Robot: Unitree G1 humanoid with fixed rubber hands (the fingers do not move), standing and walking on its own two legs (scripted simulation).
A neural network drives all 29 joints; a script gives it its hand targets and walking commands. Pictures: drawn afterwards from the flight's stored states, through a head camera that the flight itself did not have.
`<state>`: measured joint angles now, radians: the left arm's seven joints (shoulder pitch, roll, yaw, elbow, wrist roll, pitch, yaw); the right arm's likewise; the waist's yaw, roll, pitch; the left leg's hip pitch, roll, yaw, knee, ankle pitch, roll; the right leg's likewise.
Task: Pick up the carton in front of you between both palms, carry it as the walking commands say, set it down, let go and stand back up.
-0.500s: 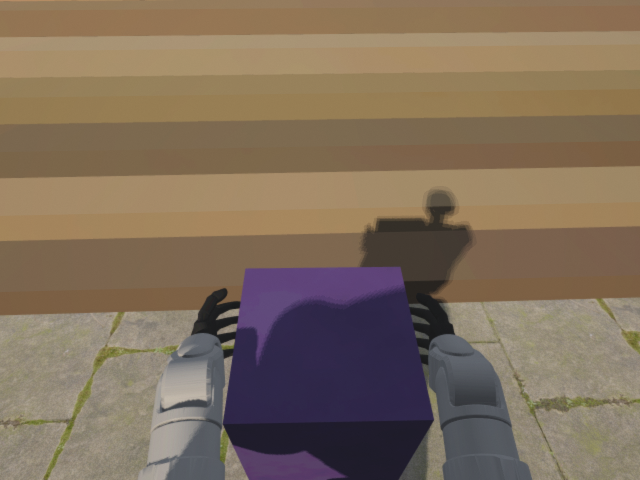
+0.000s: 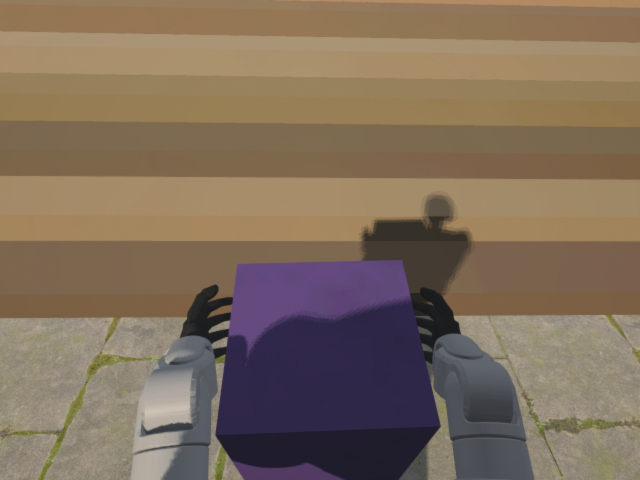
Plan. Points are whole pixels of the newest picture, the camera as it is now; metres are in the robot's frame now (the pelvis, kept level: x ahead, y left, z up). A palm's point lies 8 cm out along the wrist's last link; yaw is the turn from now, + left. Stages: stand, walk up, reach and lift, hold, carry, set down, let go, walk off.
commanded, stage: carry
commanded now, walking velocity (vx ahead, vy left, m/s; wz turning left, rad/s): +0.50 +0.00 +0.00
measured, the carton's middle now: (322, 378) +0.29 +0.00 +0.00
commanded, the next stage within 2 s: none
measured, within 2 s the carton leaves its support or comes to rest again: neither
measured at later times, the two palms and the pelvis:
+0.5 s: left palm (201, 223) +0.51 +0.19 +0.09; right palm (384, 220) +0.52 -0.11 +0.09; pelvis +0.24 +0.03 -0.01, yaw +0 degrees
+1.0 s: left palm (242, 101) +0.88 +0.17 +0.15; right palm (372, 106) +0.89 -0.13 +0.14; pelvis +0.55 +0.01 -0.02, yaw +2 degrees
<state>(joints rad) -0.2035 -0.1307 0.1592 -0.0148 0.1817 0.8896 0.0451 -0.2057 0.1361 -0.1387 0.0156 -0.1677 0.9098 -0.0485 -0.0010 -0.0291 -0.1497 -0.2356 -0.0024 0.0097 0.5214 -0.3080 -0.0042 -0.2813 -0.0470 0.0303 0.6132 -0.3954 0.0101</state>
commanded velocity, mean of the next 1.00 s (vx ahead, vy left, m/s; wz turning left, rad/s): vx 0.50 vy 0.00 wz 0.00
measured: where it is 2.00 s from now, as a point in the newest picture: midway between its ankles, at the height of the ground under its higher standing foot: (317, 265)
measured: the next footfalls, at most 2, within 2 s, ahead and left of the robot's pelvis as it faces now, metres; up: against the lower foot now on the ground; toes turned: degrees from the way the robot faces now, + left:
right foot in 0.16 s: +0.11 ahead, -0.11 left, +0.00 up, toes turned -8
left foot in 0.46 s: +0.36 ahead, +0.12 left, +0.00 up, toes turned +12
